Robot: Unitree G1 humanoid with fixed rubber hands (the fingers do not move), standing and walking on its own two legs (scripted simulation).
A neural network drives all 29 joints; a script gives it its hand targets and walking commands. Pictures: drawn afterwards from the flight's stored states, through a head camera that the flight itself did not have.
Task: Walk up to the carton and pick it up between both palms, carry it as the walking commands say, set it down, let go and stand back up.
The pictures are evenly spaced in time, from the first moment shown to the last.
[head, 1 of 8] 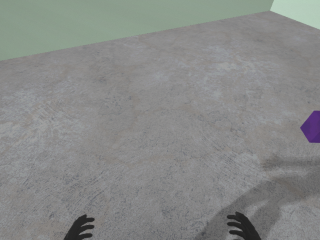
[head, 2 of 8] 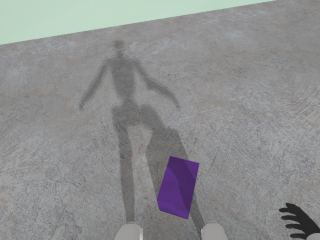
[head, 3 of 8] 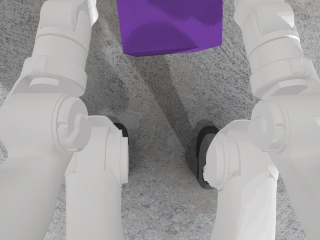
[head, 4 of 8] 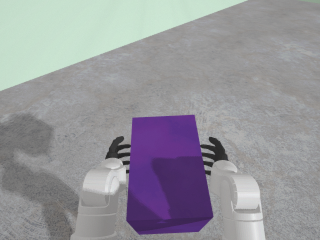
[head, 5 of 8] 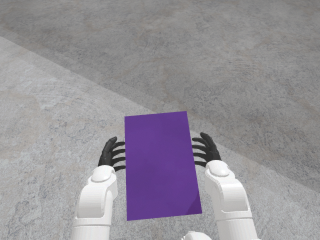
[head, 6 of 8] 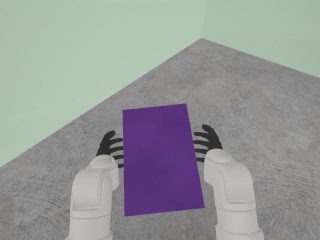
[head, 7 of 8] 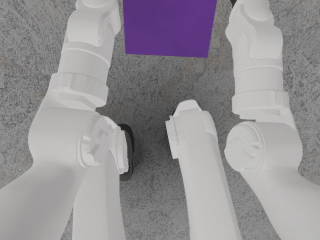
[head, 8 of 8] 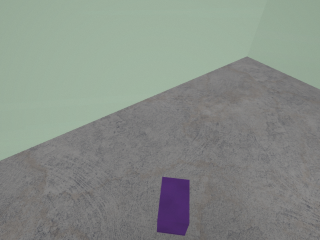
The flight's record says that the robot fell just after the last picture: no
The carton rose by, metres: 0.68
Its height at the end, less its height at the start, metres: +0.00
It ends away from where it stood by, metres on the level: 8.89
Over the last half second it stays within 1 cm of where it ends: yes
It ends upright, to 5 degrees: yes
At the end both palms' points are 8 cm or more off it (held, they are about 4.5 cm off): yes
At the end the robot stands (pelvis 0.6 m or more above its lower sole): yes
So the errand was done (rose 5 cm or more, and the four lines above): yes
